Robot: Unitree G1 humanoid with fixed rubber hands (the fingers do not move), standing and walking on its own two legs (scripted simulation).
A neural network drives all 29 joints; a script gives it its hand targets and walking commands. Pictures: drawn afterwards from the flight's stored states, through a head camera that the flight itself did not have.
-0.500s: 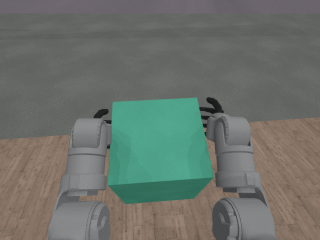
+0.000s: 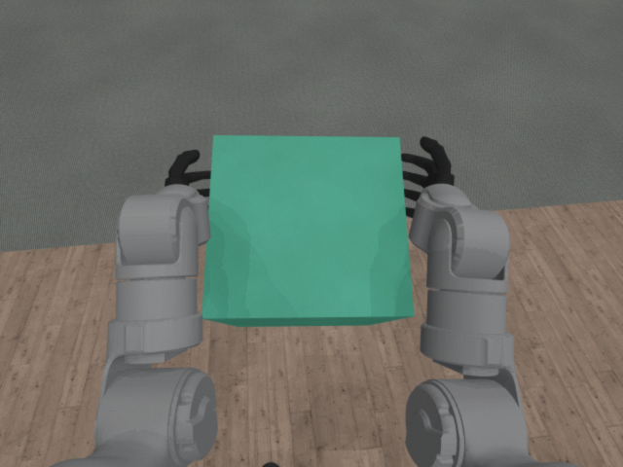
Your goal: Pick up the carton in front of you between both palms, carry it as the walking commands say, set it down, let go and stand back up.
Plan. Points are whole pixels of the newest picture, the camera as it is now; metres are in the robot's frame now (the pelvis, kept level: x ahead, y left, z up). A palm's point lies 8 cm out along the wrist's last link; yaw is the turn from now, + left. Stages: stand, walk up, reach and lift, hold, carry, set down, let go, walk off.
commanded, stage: carry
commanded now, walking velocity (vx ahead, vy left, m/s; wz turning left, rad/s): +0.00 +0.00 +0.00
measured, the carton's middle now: (305, 248) +0.41 -0.01 +0.01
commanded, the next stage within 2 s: none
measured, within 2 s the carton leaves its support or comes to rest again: neither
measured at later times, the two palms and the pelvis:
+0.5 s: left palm (205, 166) +0.51 +0.13 +0.07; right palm (407, 144) +0.53 -0.15 +0.09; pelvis +0.16 -0.03 -0.02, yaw +1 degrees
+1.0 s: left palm (183, 165) +0.44 +0.13 +0.14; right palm (427, 154) +0.46 -0.15 +0.14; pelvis +0.13 -0.02 -0.01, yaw +1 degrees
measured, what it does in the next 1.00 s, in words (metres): walks ahead: right foot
